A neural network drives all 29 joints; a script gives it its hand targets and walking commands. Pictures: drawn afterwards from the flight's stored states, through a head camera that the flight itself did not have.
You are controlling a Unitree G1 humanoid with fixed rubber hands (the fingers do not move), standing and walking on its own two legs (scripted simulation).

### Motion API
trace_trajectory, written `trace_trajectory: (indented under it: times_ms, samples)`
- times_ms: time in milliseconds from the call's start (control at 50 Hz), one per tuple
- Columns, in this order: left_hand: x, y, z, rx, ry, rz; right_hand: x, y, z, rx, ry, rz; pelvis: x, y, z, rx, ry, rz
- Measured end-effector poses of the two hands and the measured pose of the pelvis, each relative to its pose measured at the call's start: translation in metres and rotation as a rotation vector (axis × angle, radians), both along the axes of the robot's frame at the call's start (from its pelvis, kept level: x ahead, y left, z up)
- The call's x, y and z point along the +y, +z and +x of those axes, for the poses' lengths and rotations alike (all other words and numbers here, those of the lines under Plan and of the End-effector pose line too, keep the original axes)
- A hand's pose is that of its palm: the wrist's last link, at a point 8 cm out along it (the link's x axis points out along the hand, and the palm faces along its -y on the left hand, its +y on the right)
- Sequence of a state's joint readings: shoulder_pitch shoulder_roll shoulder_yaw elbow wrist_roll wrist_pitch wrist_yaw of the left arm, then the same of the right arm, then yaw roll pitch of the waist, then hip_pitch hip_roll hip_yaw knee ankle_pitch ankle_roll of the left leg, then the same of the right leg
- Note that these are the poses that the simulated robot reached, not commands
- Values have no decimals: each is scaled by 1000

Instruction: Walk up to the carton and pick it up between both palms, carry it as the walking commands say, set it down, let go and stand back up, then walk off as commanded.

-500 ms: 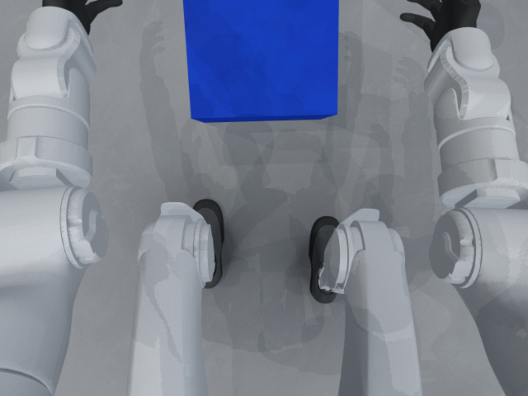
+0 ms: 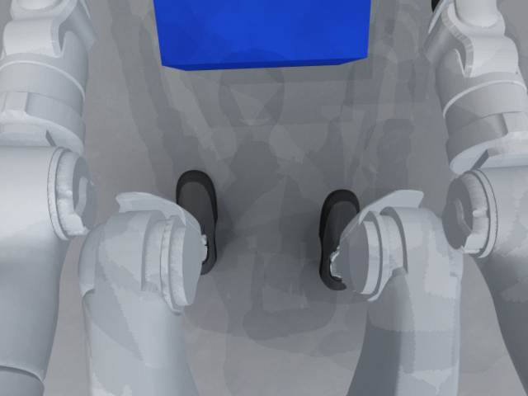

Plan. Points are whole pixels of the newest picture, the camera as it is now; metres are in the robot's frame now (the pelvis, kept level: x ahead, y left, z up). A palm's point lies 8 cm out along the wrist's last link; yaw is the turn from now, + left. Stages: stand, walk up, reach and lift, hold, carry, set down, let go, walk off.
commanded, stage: reach and lift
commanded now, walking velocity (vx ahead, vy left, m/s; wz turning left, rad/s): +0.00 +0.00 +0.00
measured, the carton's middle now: out of the picture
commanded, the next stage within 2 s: none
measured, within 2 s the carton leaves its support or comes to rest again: leaves its support in 1.88 s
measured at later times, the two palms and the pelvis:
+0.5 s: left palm out of the picture +0.52 +0.25 -0.22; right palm out of the picture +0.54 -0.17 -0.22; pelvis +0.00 +0.00 -0.02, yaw +0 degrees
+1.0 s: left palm out of the picture +0.54 +0.22 -0.21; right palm out of the picture +0.55 -0.13 -0.21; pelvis +0.00 +0.00 -0.02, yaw +0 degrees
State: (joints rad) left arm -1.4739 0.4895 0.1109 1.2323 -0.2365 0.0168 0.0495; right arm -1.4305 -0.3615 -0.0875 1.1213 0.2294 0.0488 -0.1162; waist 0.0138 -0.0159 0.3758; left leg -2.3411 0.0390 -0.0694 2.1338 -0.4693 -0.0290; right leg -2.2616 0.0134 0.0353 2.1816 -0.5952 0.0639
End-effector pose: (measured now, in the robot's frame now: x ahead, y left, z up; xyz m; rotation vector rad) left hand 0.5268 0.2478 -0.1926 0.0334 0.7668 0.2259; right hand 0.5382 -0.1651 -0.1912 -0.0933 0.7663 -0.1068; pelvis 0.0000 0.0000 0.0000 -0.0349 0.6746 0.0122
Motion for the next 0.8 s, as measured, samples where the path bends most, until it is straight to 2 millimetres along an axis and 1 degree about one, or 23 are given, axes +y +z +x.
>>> trace_trajectory:
  times_ms: [80,120,180,260,520,640,800]
  samples:
    - [-1,-23,-9,48,-7,13,1,-24,-6,28,6,9,1,-10,-2,-37,-9,6]
    - [1,-26,-8,58,-2,15,-4,-28,-5,36,5,-3,1,-12,-2,-60,-4,9]
    - [1,-25,-2,35,-5,12,-6,-27,-1,18,7,-3,1,-15,1,-71,-6,10]
    - [-1,-25,1,33,-10,8,-3,-27,1,18,18,1,0,-19,3,-70,-11,10]
    - [0,-23,-4,38,-14,12,-1,-24,-1,19,19,0,0,-18,1,-68,-11,11]
    - [-6,-22,-2,34,-25,1,4,-23,-1,18,26,7,1,-17,-2,-77,-10,10]
    - [-20,-20,6,25,-53,-11,19,-22,3,12,49,23,1,-16,-3,-81,-11,10]
